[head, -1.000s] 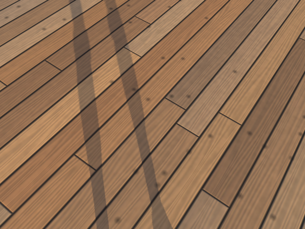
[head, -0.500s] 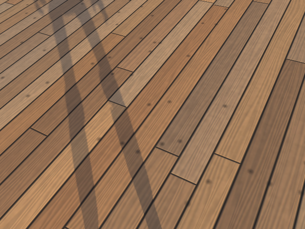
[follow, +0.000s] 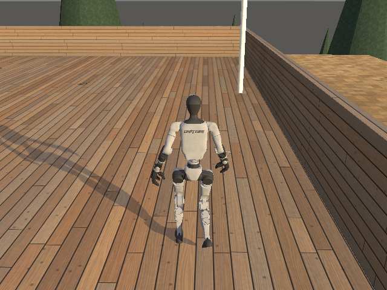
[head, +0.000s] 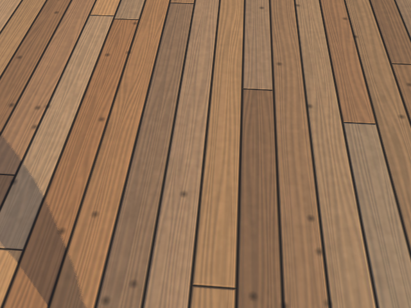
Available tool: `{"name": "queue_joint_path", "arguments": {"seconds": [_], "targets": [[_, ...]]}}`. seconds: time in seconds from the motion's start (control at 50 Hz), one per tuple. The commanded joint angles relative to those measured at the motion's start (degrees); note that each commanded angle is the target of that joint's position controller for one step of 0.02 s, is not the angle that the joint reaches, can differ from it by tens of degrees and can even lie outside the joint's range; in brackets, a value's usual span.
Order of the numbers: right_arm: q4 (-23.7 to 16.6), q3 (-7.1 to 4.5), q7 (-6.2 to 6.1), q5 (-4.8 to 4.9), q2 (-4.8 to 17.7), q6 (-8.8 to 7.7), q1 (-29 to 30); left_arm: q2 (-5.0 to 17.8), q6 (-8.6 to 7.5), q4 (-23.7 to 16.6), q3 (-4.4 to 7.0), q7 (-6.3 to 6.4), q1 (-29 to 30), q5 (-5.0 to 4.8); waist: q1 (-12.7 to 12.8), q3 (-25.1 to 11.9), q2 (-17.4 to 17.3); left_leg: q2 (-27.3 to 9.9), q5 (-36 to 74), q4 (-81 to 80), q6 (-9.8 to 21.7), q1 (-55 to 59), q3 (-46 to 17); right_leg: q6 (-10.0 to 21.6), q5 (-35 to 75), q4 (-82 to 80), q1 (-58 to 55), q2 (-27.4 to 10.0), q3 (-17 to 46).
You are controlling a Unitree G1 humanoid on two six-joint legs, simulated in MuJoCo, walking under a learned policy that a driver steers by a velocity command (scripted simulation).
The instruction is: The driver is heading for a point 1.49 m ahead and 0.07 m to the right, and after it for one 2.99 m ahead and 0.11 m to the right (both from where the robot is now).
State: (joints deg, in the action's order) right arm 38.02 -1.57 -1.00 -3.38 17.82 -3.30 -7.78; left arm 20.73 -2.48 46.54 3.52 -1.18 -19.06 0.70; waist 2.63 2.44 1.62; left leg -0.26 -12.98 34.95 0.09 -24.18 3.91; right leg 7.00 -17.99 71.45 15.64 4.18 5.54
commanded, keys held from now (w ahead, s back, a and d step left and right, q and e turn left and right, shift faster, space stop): w+shift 1.00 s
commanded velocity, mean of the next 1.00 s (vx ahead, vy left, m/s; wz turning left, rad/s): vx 0.99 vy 0.00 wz -0.23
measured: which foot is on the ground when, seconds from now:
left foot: down 0.00-0.32, up 0.34-0.76, down 0.78-1.00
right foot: up 0.00-0.32, down 0.34-0.76, up 0.78-1.00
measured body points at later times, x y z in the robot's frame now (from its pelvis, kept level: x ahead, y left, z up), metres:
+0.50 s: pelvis +0.48 -0.07 +0.01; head +0.50 -0.08 +0.46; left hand +0.59 +0.19 -0.12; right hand +0.49 -0.34 -0.12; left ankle +0.43 +0.10 -0.62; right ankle +0.46 -0.12 -0.72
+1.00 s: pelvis +0.99 -0.14 +0.02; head +1.00 -0.14 +0.47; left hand +1.20 +0.07 -0.08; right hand +0.89 -0.40 -0.12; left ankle +0.96 -0.06 -0.72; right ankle +1.01 -0.29 -0.64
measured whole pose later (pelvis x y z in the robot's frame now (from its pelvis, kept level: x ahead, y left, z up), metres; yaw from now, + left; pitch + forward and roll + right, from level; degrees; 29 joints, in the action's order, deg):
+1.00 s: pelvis +0.99 -0.14 +0.02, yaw -12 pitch +0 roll +2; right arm 55.9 -2.6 0.8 -1.1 16.2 -5.2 -26.8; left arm 15.4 -3.7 45.0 -0.2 -2.1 -7.8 2.4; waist -1.8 0.6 1.6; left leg 6.1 -14.7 19.6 5.2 -4.6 5.0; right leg 4.5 -12.0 66.3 36.8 -5.3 2.9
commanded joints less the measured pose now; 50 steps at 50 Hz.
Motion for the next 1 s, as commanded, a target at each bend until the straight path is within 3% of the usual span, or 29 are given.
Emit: {"name": "queue_joint_path", "arguments": {"seconds": [0.02,0.06,0.1,0.18,0.22,0.26,0.28,0.3,0.32,0.34,0.36,0.38,0.4,0.42,0.44,0.48,0.52,0.58,0.66,0.7,0.74,0.76,0.78,0.8,0.82,0.84,0.86,0.92,1.0], "targets": [[2.4,-1.84,-0.22,-0.07,4.3,-1.14,-11.4,1.9,0.62,-6.8,-0.4,-1.97,4.9,1.82,-5.1,-3.0,-5.3,-17.2,-15.0,-22.0,6.6,20.5,-24.1,-0.8,2.7,4.1,23.4,-8.1,0.5],[5.5,-1.2,0.89,1.21,2.1,-2.65,-13.7,-1.2,1.5,-8.6,-1.54,-2.83,7.9,1.82,-3.8,0.1,-5.9,-15.9,-8.8,-25.0,6.4,17.7,-17.9,-1.0,3.3,2.0,25.5,-9.5,1.2],[6.9,-1.17,1.52,1.52,2.7,-3.81,-14.1,-1.7,1.75,-10.5,-2.31,-3.32,11.2,1.87,-2.7,2.5,-5.5,-16.1,-1.7,-27.5,7.3,16.8,-12.8,-1.6,6.5,-0.8,29.3,-9.3,2.2],[8.7,-1.26,1.9,1.67,4.5,-4.69,-13.7,-0.6,0.93,-13.9,-3.5,-4.45,21.1,1.56,-2.0,6.9,-2.9,-10.8,12.7,-34.8,5.9,11.4,2.7,-1.5,17.7,-22.3,22.0,-6.6,-5.8],[10.5,-1.46,1.95,1.97,7.2,-4.84,-17.4,-2.0,0.25,-14.6,-4.32,-5.0,24.4,1.35,-3.2,7.6,-2.8,-12.4,24.5,-36.7,6.6,12.7,4.6,0.2,19.8,-28.8,15.4,-5.3,-9.9],[12.4,-1.78,1.43,2.04,9.8,-4.18,-19.9,-0.6,-0.12,-13.7,-4.07,-4.26,24.3,1.92,-2.2,5.4,-4.4,-13.3,51.1,-30.8,6.5,22.4,7.0,1.9,16.2,-32.7,12.4,-1.6,-13.1],[12.9,-2.07,0.87,1.97,11.6,-3.52,-20.5,0.9,-0.18,-12.5,-3.54,-3.56,21.2,2.3,-0.3,1.8,-6.8,-13.8,63.7,-24.1,6.3,26.2,7.5,2.5,12.1,-33.1,8.1,1.0,-14.2],[13.3,-2.26,0.29,1.75,13.1,-2.64,-19.9,2.9,-0.27,-10.2,-2.61,-2.8,12.6,2.59,4.5,-3.8,-8.9,-14.8,71.7,-11.8,6.1,26.4,7.7,3.7,8.3,-33.4,-1.8,2.7,-13.4],[12.9,-2.31,-0.05,1.99,13.8,-1.76,-17.9,5.0,-0.24,-5.8,-1.24,-1.73,-0.7,2.32,11.0,-10.4,-9.2,-14.0,70.5,4.4,5.5,22.5,7.9,5.1,8.5,-37.5,-16.2,2.8,-11.0],[11.7,-1.77,0.11,1.65,11.1,-1.61,-18.2,9.3,0.22,-3.0,0.61,-0.35,-9.3,2.78,12.6,-16.3,-6.5,-11.2,46.3,24.9,5.0,10.8,6.8,5.5,-1.2,-36.1,-31.1,-4.1,-2.0],[8.8,0.11,1.73,2.45,0.8,-1.91,-24.5,14.9,0.26,-3.7,2.0,0.67,-6.2,3.46,2.6,-21.5,10.6,-1.3,-17.2,48.7,2.8,-12.6,2.2,9.9,-10.1,-40.5,-45.5,-22.9,27.7],[6.6,-0.96,1.23,3.55,6.7,-2.61,-17.8,13.7,0.17,-4.4,2.35,0.75,-7.7,1.79,7.0,-26.4,2.8,1.0,-14.0,53.7,4.4,-18.5,-8.9,11.0,-11.1,-50.4,-45.0,-24.4,41.5],[5.2,-1.13,1.08,3.9,6.8,-2.88,-12.0,11.2,-0.31,-2.2,2.15,1.18,-4.5,1.38,4.4,-13.4,0.6,-2.7,-6.0,49.9,4.7,-22.3,-8.1,9.6,-3.5,-53.0,-35.8,-21.3,30.4],[5.4,-0.53,1.23,3.44,5.2,-2.94,-11.5,8.1,-0.92,-1.3,1.61,1.09,-2.2,1.12,1.7,-6.3,-1.8,-4.5,-3.3,44.8,4.5,-20.2,-7.2,9.0,3.2,-54.4,-25.5,-19.5,23.8],[6.3,-0.28,1.43,2.53,4.2,-2.26,-11.9,5.6,-1.55,-1.1,1.06,0.97,0.4,1.28,-1.1,-3.2,-3.3,-6.1,-3.0,41.2,4.1,-16.6,-7.6,7.6,6.5,-55.5,-18.0,-16.8,18.5],[7.4,0.09,2.44,1.03,2.3,-0.22,-14.4,1.1,-2.49,-0.3,-0.37,1.02,1.0,0.77,-4.8,-2.0,-0.9,-7.7,-3.9,36.2,2.8,-10.3,-7.8,7.0,7.3,-59.0,-8.7,-13.8,12.7],[5.4,0.47,3.29,0.37,0.7,0.63,-8.9,1.1,-3.55,1.4,-0.44,0.83,-1.4,-0.35,-4.8,2.7,0.6,-9.1,-3.0,30.8,1.6,-14.0,-5.9,7.5,10.1,-63.3,-5.4,-12.7,9.4],[0.8,1.39,3.92,0.88,0.1,0.09,3.2,1.0,-4.47,2.4,-0.48,0.14,-2.7,-0.55,-3.3,7.3,-0.2,-8.1,10.2,14.6,1.3,-14.1,-1.6,6.2,20.6,-67.5,-2.0,-8.0,0.9],[-0.3,1.85,4.76,2.24,0.5,-0.6,8.5,4.5,-5.79,5.1,-0.02,0.42,-6.8,-1.57,-2.0,6.2,-1.3,-3.5,26.9,-1.5,4.6,-1.6,1.9,3.8,36.8,-73.9,-7.4,-10.7,-2.3],[0.3,1.13,4.1,1.82,2.7,-0.58,6.4,7.1,-5.16,6.0,0.4,0.95,-7.9,-0.84,-3.5,2.0,0.4,0.7,21.2,-2.9,5.8,1.4,3.6,2.1,59.0,-66.6,-17.4,-11.9,-4.0],[3.5,-0.5,2.62,1.69,6.5,-0.42,-5.3,9.5,-3.6,6.7,0.95,1.94,-7.4,1.15,-9.7,-6.2,3.5,4.7,10.7,-0.8,7.3,13.5,3.2,0.8,75.3,-48.3,-21.0,-13.8,-4.5],[7.3,-1.65,1.5,1.57,8.4,-0.06,-17.5,9.9,-2.59,6.5,1.04,2.45,-5.0,1.95,-16.0,-11.3,3.3,4.4,5.9,-1.7,8.2,25.2,2.9,0.5,72.5,-32.2,-17.1,-13.0,-5.7],[9.2,-3.27,0.19,0.89,12.7,0.42,-27.4,6.4,-2.52,5.9,0.18,2.49,-5.1,2.5,-19.0,-16.4,0.1,-4.7,-9.0,1.1,10.1,37.5,-7.0,0.4,56.3,-10.2,-6.6,-9.5,-6.5],[9.3,-4.77,0.35,-0.72,17.6,-0.09,-25.2,-5.0,-3.28,3.7,-2.46,0.85,-15.3,-0.92,-8.8,-24.1,-22.1,-23.1,-24.4,-8.2,20.8,53.8,-43.7,-2.3,-7.6,16.6,18.5,2.5,-2.2],[8.7,-4.24,1.34,1.27,12.1,0.21,-21.6,2.2,-4.11,3.3,-1.5,1.38,-7.3,-0.2,-11.9,-21.7,-9.3,-20.2,-26.1,-18.7,18.4,49.5,-53.1,0.1,-5.7,17.8,24.5,0.8,2.2],[9.2,-3.8,1.46,1.47,9.9,-0.43,-15.9,2.9,-4.36,1.0,-1.25,1.45,-0.3,-0.68,-9.1,-10.0,-5.7,-18.6,-18.0,-19.4,16.7,39.1,-41.1,0.3,1.5,14.5,27.0,-3.4,1.5],[9.9,-3.14,1.81,1.26,6.4,-0.87,-13.8,2.3,-4.4,0.5,-1.7,1.25,1.9,-0.09,-7.3,-6.0,0.2,-16.6,-10.5,-20.2,15.8,30.6,-34.1,0.4,3.7,10.7,24.5,-5.4,0.8],[12.9,-1.26,1.53,1.66,1.1,-2.13,-13.5,-2.0,-1.91,-0.5,-2.72,-0.39,2.0,1.47,-1.2,0.0,-2.6,-11.1,-7.0,-24.8,12.9,14.7,-21.6,-1.4,2.3,3.7,19.1,-8.7,0.8],[14.4,-1.63,2.14,2.88,3.2,-4.04,-15.9,-3.6,-1.24,-6.7,-4.25,-1.77,14.8,2.19,-1.3,6.9,-4.2,-7.3,4.0,-32.8,12.6,9.0,-11.4,-3.7,11.8,-13.2,24.6,-12.2,-5.3]]}}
